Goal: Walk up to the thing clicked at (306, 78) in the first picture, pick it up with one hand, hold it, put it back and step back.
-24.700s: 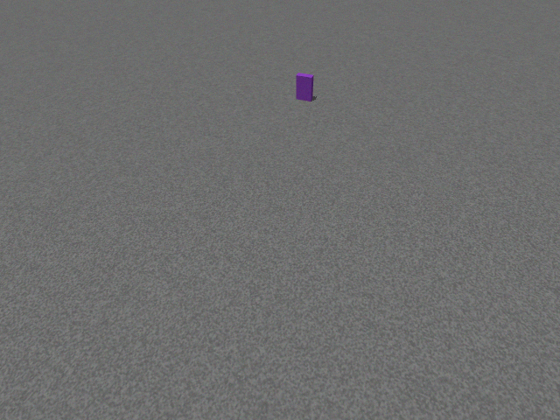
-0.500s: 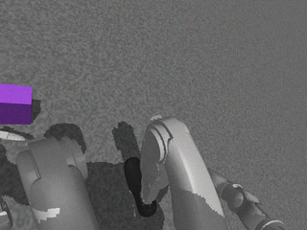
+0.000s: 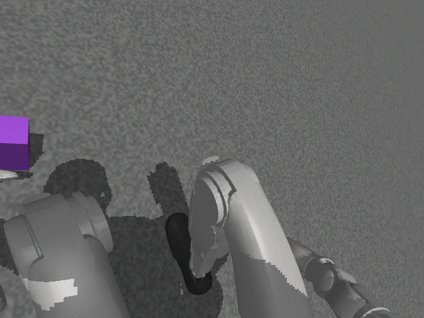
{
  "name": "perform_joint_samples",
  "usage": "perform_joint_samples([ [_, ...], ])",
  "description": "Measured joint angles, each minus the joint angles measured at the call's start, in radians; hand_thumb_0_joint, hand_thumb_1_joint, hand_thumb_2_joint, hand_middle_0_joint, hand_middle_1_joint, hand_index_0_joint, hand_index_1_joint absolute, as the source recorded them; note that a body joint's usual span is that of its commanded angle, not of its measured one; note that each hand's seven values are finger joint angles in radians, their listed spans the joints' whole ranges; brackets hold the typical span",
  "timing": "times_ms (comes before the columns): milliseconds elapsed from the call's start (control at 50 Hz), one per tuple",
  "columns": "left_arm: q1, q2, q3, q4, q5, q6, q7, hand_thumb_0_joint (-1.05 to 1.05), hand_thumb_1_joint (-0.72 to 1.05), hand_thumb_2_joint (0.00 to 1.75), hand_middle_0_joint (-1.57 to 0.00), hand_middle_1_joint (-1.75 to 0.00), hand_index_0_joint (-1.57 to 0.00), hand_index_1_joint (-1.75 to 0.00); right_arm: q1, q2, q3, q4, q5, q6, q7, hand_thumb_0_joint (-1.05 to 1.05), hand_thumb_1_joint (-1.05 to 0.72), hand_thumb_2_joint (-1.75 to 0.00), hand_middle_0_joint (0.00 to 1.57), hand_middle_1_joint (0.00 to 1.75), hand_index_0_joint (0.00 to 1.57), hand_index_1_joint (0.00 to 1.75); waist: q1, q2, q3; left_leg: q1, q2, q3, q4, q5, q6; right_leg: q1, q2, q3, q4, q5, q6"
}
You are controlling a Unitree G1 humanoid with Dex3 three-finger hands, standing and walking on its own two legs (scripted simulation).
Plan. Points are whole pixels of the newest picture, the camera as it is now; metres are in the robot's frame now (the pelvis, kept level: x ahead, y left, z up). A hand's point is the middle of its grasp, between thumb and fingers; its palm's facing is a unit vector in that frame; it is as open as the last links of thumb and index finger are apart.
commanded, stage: close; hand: left
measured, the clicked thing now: out of the picture +0.43 +0.26 -0.20
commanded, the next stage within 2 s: settle in 0.62 s
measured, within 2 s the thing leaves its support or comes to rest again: leaves its support in 0.72 s
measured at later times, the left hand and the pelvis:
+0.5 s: hand out of the picture +0.44 +0.29 -0.15, palm faces +0.34 -0.94 +0.01, open 10.4 cm; pelvis +0.00 +0.00 +0.00, yaw +0 degrees
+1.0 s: hand out of the picture +0.44 +0.29 -0.13, palm faces +0.32 -0.95 +0.03, open 8.8 cm; pelvis +0.00 +0.00 +0.00, yaw +0 degrees
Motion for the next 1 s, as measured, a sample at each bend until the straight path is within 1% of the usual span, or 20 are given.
perform_joint_samples([
  [160, -0.016, 0.002, -0.009, -0.005, -0.002, 0.018, -0.009, -0.01, -0.35, 0.31, -0.26, -0.26, -0.25, -0.28, -0.001, -0.001, -0.008, 0.001, 0.006, 0.007, -0.003, 0.0, -0.91, -0.9, 0.21, 0.3, 0.21, 0.3, -0.001, 0.006, -0.005, -0.002, 0.001, 0.005, -0.005, 0.002, 0.004, 0.0, -0.001, 0.002, -0.004, 0.0, 0.0],
  [400, -0.028, 0.005, 0.001, 0.0, 0.012, 0.036, -0.003, -0.01, -0.08, 0.49, -0.47, -0.46, -0.47, -0.47, -0.001, 0.001, -0.013, -0.008, 0.011, 0.014, -0.004, 0.0, -0.89, -0.89, 0.21, 0.3, 0.21, 0.3, -0.004, 0.012, -0.011, -0.002, 0.003, 0.01, -0.011, 0.004, 0.006, 0.0, -0.003, 0.004, -0.008, 0.001, -0.005],
  [500, -0.029, 0.008, -0.003, 0.01, 0.005, 0.035, -0.004, 0.0, 0.03, 0.57, -0.57, -0.55, -0.57, -0.56, 0.0, 0.0, -0.011, -0.007, 0.011, 0.016, -0.003, 0.0, -0.89, -0.89, 0.21, 0.3, 0.21, 0.3, -0.006, 0.014, -0.012, -0.004, 0.003, 0.011, -0.012, 0.005, 0.005, -0.003, -0.004, 0.005, -0.007, 0.002, -0.002],
  [540, -0.033, 0.007, -0.002, 0.012, 0.002, 0.032, -0.005, 0.0, 0.05, 0.59, -0.61, -0.59, -0.58, -0.58, 0.001, 0.0, -0.01, -0.006, 0.011, 0.015, -0.004, 0.0, -0.89, -0.89, 0.21, 0.3, 0.21, 0.3, -0.006, 0.012, -0.013, -0.004, 0.003, 0.011, -0.012, 0.006, 0.004, -0.004, -0.005, 0.006, -0.007, 0.002, 0.0],
  [700, -0.047, 0.021, 0.008, 0.03, 0.0, 0.028, -0.014, -0.01, -0.01, 0.66, -0.78, -0.76, -0.63, -0.69, 0.001, 0.0, -0.001, -0.01, 0.011, 0.018, -0.008, 0.0, -0.89, -0.89, 0.21, 0.3, 0.21, 0.3, -0.012, 0.009, -0.011, -0.002, 0.005, 0.009, -0.011, 0.006, 0.004, -0.004, -0.003, 0.004, -0.007, 0.005, -0.001],
  [800, -0.048, 0.017, 0.008, 0.02, -0.004, 0.028, -0.028, -0.01, -0.07, 0.72, -0.89, -0.89, -0.69, -0.79, 0.005, -0.002, -0.004, -0.01, 0.014, 0.019, -0.009, 0.0, -0.89, -0.89, 0.21, 0.3, 0.21, 0.3, -0.011, 0.012, -0.011, -0.004, 0.005, 0.01, -0.012, 0.006, 0.006, -0.003, -0.003, 0.004, -0.009, 0.005, -0.004],
  [920, -0.037, 0.005, 0.018, -0.014, 0.0, 0.044, -0.052, -0.02, -0.16, 0.8, -0.93, -1.03, -0.8, -0.96, 0.012, -0.002, -0.012, -0.01, 0.019, 0.023, -0.011, 0.0, -0.9, -0.89, 0.21, 0.3, 0.21, 0.3, -0.01, 0.017, -0.015, -0.001, 0.004, 0.012, -0.017, 0.008, 0.005, 0.001, -0.006, 0.004, -0.012, 0.004, -0.006],
  [1000, -0.022, -0.007, 0.025, -0.058, 0.001, 0.07, -0.056, -0.01, -0.22, 0.83, -0.95, -1.1, -0.85, -1.05, 0.024, 0.0, -0.03, -0.007, 0.025, 0.023, -0.012, 0.0, -0.9, -0.89, 0.21, 0.3, 0.21, 0.3, -0.005, 0.023, -0.024, -0.005, 0.003, 0.018, -0.022, 0.012, 0.005, -0.004, -0.009, 0.008, -0.013, 0.004, -0.007],
])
